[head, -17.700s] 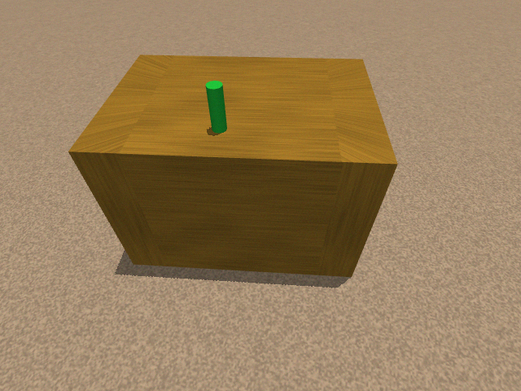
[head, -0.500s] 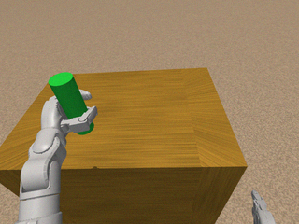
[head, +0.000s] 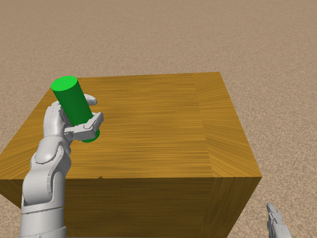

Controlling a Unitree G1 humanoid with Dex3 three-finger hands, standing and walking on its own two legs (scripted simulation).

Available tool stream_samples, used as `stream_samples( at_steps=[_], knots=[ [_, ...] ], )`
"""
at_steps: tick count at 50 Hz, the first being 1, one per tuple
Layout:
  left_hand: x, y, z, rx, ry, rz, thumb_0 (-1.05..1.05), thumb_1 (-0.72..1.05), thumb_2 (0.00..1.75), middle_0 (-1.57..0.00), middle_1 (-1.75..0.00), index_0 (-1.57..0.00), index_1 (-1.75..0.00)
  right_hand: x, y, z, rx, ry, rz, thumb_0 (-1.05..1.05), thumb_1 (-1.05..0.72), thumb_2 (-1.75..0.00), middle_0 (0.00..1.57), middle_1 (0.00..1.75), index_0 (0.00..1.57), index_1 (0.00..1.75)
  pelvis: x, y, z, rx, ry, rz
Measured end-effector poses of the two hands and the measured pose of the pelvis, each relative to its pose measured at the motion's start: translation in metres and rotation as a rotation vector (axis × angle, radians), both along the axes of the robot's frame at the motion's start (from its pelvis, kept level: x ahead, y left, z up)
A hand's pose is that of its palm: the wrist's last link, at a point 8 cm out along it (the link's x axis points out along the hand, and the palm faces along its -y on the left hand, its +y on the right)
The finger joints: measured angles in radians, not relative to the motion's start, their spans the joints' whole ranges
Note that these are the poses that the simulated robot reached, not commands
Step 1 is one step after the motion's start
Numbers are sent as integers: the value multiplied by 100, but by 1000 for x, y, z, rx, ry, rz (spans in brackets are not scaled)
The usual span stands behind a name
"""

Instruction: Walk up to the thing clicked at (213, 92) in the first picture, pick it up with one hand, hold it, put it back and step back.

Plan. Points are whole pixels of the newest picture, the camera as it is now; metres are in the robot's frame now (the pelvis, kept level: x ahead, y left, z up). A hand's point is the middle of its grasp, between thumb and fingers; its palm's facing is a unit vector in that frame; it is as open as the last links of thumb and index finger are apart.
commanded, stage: hold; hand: left
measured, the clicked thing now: (78, 112) +0.34 +0.18 +0.21
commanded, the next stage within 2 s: crouch in 0.36 s
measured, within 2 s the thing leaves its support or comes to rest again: neither
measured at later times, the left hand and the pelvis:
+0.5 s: hand (86, 117) +0.34 +0.17 +0.20, palm faces +0.16 -0.99 +0.02, open 6.3 cm; pelvis +0.00 +0.00 +0.00, yaw +0 degrees
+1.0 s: hand (95, 123) +0.40 +0.19 +0.12, palm faces +0.18 -0.98 +0.01, open 6.3 cm; pelvis -0.01 +0.00 -0.01, yaw -1 degrees
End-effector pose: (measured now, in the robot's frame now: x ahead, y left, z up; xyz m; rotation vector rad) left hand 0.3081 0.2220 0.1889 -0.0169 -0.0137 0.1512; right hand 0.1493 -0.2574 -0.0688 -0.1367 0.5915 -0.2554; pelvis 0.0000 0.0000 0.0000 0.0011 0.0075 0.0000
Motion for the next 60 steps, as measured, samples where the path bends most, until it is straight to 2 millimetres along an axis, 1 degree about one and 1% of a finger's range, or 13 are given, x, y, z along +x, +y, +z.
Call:
stream_samples(
  at_steps=[8, 12, 19, 27, 30, 33, 37, 47, 53, 60],
  knots=[
    [3, 4, 8, 11, -16, 8, -1, 4, 112, -91, -113, -95, -110, 1, -1, 0, -3, -3, -6, -1, 53, -5, 5, 5, 6, 5, -1, -1, 0, 0, -4, 1],
    [4, 4, 6, 4, -1, 1, -1, 4, 112, -91, -113, -95, -110, 1, 1, 1, 3, -7, 1, -1, 53, -5, 5, 5, 6, 5, -2, -1, 1, 0, -2, 1],
    [-1, 0, -2, -2, 16, -3, -1, 4, 111, -91, -113, -95, -110, -2, 2, -2, 8, 6, 7, -1, 53, -5, 5, 5, 6, 5, -2, 0, 1, 0, 0, 1],
    [1, 2, 8, 13, -23, 11, -1, 4, 112, -91, -112, -95, -110, 1, 1, 1, -6, -5, -2, -1, 53, -5, 5, 5, 6, 5, -2, 0, 0, 0, -4, 2],
    [4, 3, 7, 11, -12, 3, -1, 3, 113, -91, -112, -96, -109, 1, 4, 0, 1, -2, 4, -1, 53, -5, 5, 5, 6, 5, -2, 0, 1, 0, -3, 2],
    [8, 4, -1, 8, 23, -8, -1, 3, 113, -92, -112, -96, -109, 0, 7, -2, 10, 2, 16, -1, 54, -5, 5, 5, 6, 5, -2, 0, 1, 0, 0, 2],
    [17, 6, -16, -2, 72, -3, -1, 3, 113, -92, -111, -96, -109, -3, 9, -5, 15, 18, 19, -1, 55, -4, 5, 5, 6, 5, -4, 0, 0, 1, 9, 0],
    [50, 14, -61, -15, 92, 23, -1, 4, 112, -91, -111, -95, -109, -15, -1, -3, -26, 40, 5, -1, 55, -4, 5, 5, 6, 5, -8, -1, -4, 0, 57, -9],
    [68, 19, -77, -5, 69, 26, -1, 4, 113, -91, -111, -95, -108, -19, -8, -1, -55, 43, -13, -1, 55, -4, 5, 5, 6, 5, -9, 0, -9, -4, 89, -18],
    [86, 26, -94, 2, 73, 31, -1, 3, 113, -92, -110, -96, -108, -25, -10, -6, -64, 78, -26, -1, 54, -4, 5, 5, 6, 5, -9, 1, -15, -7, 130, -24]
  ],
)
